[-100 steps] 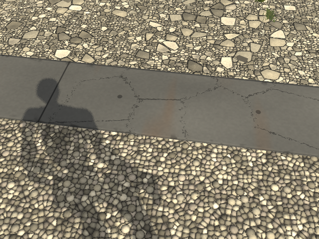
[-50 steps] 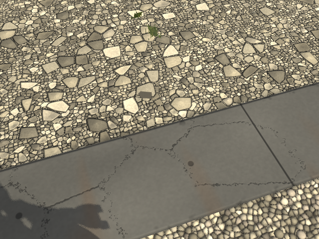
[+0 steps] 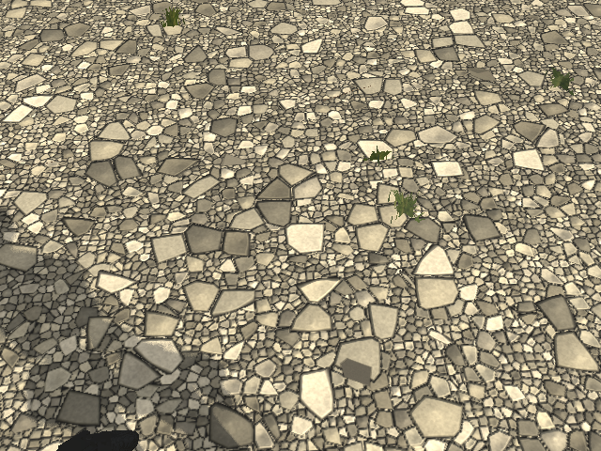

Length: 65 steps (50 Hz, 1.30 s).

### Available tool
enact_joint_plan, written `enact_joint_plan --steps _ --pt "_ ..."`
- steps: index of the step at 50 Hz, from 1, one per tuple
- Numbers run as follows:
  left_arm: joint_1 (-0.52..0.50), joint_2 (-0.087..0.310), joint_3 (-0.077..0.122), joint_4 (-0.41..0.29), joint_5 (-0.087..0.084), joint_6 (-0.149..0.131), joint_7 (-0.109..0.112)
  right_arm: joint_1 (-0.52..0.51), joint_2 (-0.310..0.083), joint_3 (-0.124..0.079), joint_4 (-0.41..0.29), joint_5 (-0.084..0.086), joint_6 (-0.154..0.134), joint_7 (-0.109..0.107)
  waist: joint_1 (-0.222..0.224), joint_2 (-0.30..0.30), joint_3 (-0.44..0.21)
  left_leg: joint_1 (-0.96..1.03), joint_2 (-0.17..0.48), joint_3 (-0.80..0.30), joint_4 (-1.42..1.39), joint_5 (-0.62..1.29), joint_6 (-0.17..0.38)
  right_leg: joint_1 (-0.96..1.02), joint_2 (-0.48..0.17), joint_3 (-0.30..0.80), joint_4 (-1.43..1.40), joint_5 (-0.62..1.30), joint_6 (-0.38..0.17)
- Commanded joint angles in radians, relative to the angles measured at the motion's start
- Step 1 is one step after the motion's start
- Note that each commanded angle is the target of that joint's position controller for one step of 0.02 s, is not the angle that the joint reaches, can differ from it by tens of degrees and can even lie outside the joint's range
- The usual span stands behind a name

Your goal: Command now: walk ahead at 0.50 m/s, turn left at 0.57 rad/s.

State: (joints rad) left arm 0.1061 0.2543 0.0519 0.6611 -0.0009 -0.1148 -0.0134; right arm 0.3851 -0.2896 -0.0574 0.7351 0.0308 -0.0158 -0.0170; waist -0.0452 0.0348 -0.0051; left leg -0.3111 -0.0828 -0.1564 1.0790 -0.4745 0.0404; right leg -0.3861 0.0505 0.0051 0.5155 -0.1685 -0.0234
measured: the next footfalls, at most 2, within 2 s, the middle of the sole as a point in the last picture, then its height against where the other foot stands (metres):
left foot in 0.40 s outside the picture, level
right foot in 0.98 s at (298, 388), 0.11 m lower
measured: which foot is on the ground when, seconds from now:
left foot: up 0.00-0.38, down 0.40-1.00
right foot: down 0.00-0.40, up 0.42-0.96, down 0.98-1.00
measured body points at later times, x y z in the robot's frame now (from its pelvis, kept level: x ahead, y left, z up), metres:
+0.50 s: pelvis +0.24 +0.07 -0.01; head +0.28 +0.09 +0.44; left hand +0.23 +0.37 -0.14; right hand +0.49 -0.13 -0.09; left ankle +0.27 +0.17 -0.73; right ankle +0.12 -0.10 -0.64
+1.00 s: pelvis +0.54 +0.09 -0.09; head +0.57 +0.09 +0.36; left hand +0.74 +0.34 -0.18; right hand +0.55 -0.20 -0.22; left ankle +0.29 +0.18 -0.70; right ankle +0.65 +0.02 -0.83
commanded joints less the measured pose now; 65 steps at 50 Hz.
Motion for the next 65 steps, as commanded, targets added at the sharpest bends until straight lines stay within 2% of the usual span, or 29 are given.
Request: enact_joint_plan --steps 1,3,6,15,18,20,21,22,23,24,25,28,30,32,34,36,38,46,48,49,50,51,52,53,54,56,57,61,65 --pt "0.14 0.104 0.036 -0.008 0.003 0.009 0.006 -0.078 -0.127 -0.036 -0.112 -0.014 -0.016 0.005 0.092 -0.086 0.009 -0.445 0.137 0.001 0.155 0.123 -0.027 0.367 -0.339 0.404 -0.258 -0.106 -0.165" --pt "0.118 0.096 0.034 0.007 0.014 0.005 0.006 -0.057 -0.096 -0.035 -0.115 -0.002 -0.009 0.014 0.058 -0.146 0.027 -0.376 0.177 0.024 0.106 0.16 -0.032 0.271 -0.297 0.276 -0.304 0.001 -0.158" --pt "0.127 0.123 0.045 0.046 0.007 -0.005 0.002 -0.105 -0.065 -0.027 -0.138 -0.006 0.001 0.017 0.057 -0.122 0.038 -0.408 0.197 0.042 0.022 0.214 -0.045 0.257 -0.298 0.166 -0.341 0.131 -0.177" --pt "0.175 0.204 0.061 0.137 -0.006 0.018 0.016 -0.306 -0.046 -0.016 -0.199 -0.006 -0.023 0.063 0.116 -0.098 0.059 -0.297 0.167 0.157 -0.369 0.504 -0.012 0.319 -0.28 -0.107 -0.312 0.34 -0.13" --pt "0.126 0.234 0.073 0.119 -0.015 0.024 0.023 -0.237 -0.105 -0.049 -0.198 -0.015 -0.019 0.075 0.051 -0.102 0.005 -0.211 0.123 0.205 -0.299 0.414 0.047 0.395 -0.323 -0.154 -0.164 0.646 -0.106" --pt "0.122 0.248 0.075 0.125 -0.045 0.033 0.026 -0.07 -0.138 -0.076 -0.17 -0.014 -0.007 0.068 -0.054 -0.131 -0.06 0.038 0.055 0.235 -0.425 0.298 0.112 0.344 -0.298 -0.175 0.114 0.843 -0.076" --pt "0.136 0.212 0.059 0.133 -0.043 0.028 0.022 0.079 -0.176 -0.098 -0.125 -0.009 -0.009 0.055 -0.131 -0.061 -0.111 0.288 0.058 0.197 -0.536 0.417 0.15 0.197 -0.255 -0.189 0.37 0.686 -0.051" --pt "0.312 0.096 0.021 0.126 0.013 0.015 -0.001 0.054 -0.28 -0.109 -0.124 0.003 -0.01 0.043 0.0 0.272 -0.176 0.63 0.316 -0.209 -0.526 0.46 0.287 -0.218 -0.116 -0.168 0.742 -0.327 0.0" --pt "0.289 0.126 0.013 0.114 -0.016 -0.013 -0.017 0.09 -0.226 -0.084 -0.144 0.003 -0.029 0.057 -0.036 0.262 -0.336 0.66 0.433 -0.567 -0.718 0.281 0.382 -0.355 -0.047 0.022 0.881 -0.452 -0.011" --pt "0.137 0.217 0.042 0.086 -0.064 -0.017 -0.019 0.072 -0.166 -0.066 -0.132 -0.006 -0.042 0.07 -0.074 0.103 -0.209 0.549 0.41 -0.453 -0.765 0.329 0.323 -0.39 -0.089 0.063 0.886 -0.364 -0.033" --pt "0.083 0.204 0.039 0.064 -0.061 -0.007 -0.011 -0.011 -0.144 -0.053 -0.135 -0.01 -0.045 0.074 -0.035 0.014 -0.105 0.403 0.388 -0.321 -0.768 0.438 0.279 -0.366 -0.123 0.055 0.821 -0.283 -0.041" --pt "0.157 0.168 0.04 0.094 -0.037 0.036 -0.006 -0.118 -0.086 -0.036 -0.125 -0.021 -0.071 0.065 0.052 0.013 -0.041 0.183 0.345 -0.131 -0.807 0.519 0.247 -0.229 -0.19 0.108 0.646 -0.186 -0.014" --pt "0.131 0.114 0.025 0.092 -0.028 0.06 -0.004 -0.108 -0.104 -0.044 -0.094 -0.025 -0.084 0.05 0.052 0.001 -0.015 0.159 0.344 -0.057 -0.849 0.581 0.241 -0.243 -0.182 0.094 0.564 -0.134 -0.001" --pt "0.124 0.11 0.027 0.093 -0.019 0.06 -0.011 -0.084 -0.13 -0.054 -0.073 -0.042 -0.103 0.041 0.043 -0.039 -0.025 0.2 0.354 0.009 -0.84 0.658 0.233 -0.297 -0.176 0.125 0.517 0.021 0.005" --pt "0.052 0.124 0.037 0.075 -0.032 0.047 -0.018 -0.1 -0.121 -0.051 -0.06 -0.036 -0.116 0.02 0.036 -0.004 0.026 0.175 0.278 0.127 -0.867 0.493 0.158 -0.313 -0.145 0.13 0.316 0.246 0.001" --pt "0.001 0.092 0.027 0.062 -0.008 0.035 -0.031 -0.098 -0.112 -0.048 -0.037 -0.028 -0.112 0.003 0.021 0.003 0.027 0.107 0.234 0.225 -0.823 0.423 0.119 -0.198 -0.112 0.076 0.149 0.504 -0.002" --pt "-0.037 0.068 0.018 0.048 -0.011 0.031 -0.051 -0.054 -0.11 -0.05 -0.016 -0.026 -0.112 -0.002 -0.004 0.012 0.033 0.072 0.257 0.24 -0.776 0.345 0.111 -0.13 -0.093 0.059 0.08 0.636 -0.016" --pt "-0.176 0.043 -0.002 -0.005 -0.018 0.051 -0.099 0.052 -0.102 -0.046 0.013 -0.014 -0.06 -0.021 -0.072 -0.007 0.136 0.294 0.38 0.191 -0.442 0.464 0.076 -0.318 -0.112 0.034 -0.071 0.397 -0.042" --pt "-0.002 0.098 0.027 0.045 0.0 0.05 -0.089 0.046 -0.141 -0.052 0.014 -0.009 -0.055 -0.016 0.013 -0.011 0.037 0.218 0.336 0.245 -0.196 0.759 0.065 -0.032 -0.03 -0.074 -0.062 0.288 -0.074" --pt "0.19 0.144 0.057 0.106 -0.001 0.051 -0.073 0.031 -0.145 -0.05 0.016 -0.006 -0.061 -0.007 0.113 -0.036 -0.054 0.112 0.288 0.287 0.044 0.803 0.036 0.241 -0.004 -0.098 -0.106 0.379 -0.121" --pt "0.289 0.232 0.078 0.133 -0.002 0.058 -0.056 0.102 -0.088 -0.041 0.022 -0.032 -0.08 0.004 0.128 -0.199 -0.131 -0.273 0.179 0.307 0.503 0.086 -0.037 0.625 -0.142 0.075 0.095 0.753 -0.221" --pt "0.328 0.268 0.069 0.111 -0.009 0.052 -0.05 0.194 -0.039 -0.003 -0.011 -0.043 -0.105 0.021 0.098 -0.262 -0.362 -0.538 0.12 0.155 0.774 -0.334 -0.078 0.942 -0.337 0.401 0.25 0.939 -0.392" --pt "0.464 0.258 0.076 0.109 -0.025 0.062 -0.048 0.059 -0.13 -0.008 -0.081 0.002 -0.126 0.03 0.218 -0.186 -0.514 -0.617 0.101 0.046 0.697 -0.232 -0.078 1.018 -0.406 0.604 0.048 0.502 -0.468" --pt "0.421 0.281 0.085 0.13 -0.029 0.075 -0.027 -0.055 -0.108 -0.002 -0.127 0.038 -0.135 0.023 0.183 -0.161 -0.41 -0.728 0.131 0.052 0.605 -0.102 -0.067 0.931 -0.393 0.706 -0.122 -0.018 -0.423" --pt "0.258 0.207 0.061 0.079 -0.024 0.077 -0.018 -0.14 -0.125 -0.004 -0.13 0.017 -0.126 -0.001 0.146 -0.024 -0.249 -0.728 0.16 0.085 0.546 -0.014 -0.065 0.731 -0.37 0.689 -0.209 -0.141 -0.361" --pt "0.067 0.164 0.04 0.009 -0.001 0.045 -0.012 -0.082 -0.151 -0.018 -0.102 -0.023 -0.106 -0.019 0.028 -0.022 -0.114 -0.533 0.214 0.012 0.308 0.14 -0.077 0.348 -0.347 0.644 -0.217 0.067 -0.36" --pt "0.041 0.146 0.038 0.011 -0.009 0.047 -0.009 -0.082 -0.137 -0.027 -0.097 -0.045 -0.094 -0.021 -0.003 -0.023 -0.034 -0.443 0.229 0.021 0.153 0.162 -0.106 0.187 -0.267 0.496 -0.231 0.184 -0.33" --pt "0.072 0.175 0.052 0.032 -0.013 0.055 0.025 -0.177 -0.034 0.004 -0.123 -0.06 -0.095 -0.007 0.026 -0.095 -0.04 -0.179 0.157 0.122 -0.275 0.386 -0.142 -0.016 -0.111 0.233 -0.214 0.439 -0.249" --pt "0.186 0.161 0.053 0.07 -0.033 0.081 0.033 -0.297 -0.046 0.0 -0.154 -0.03 -0.095 0.008 0.094 -0.105 -0.051 -0.149 0.087 0.104 -0.491 0.503 -0.122 0.1 -0.124 0.313 -0.16 0.221 -0.205"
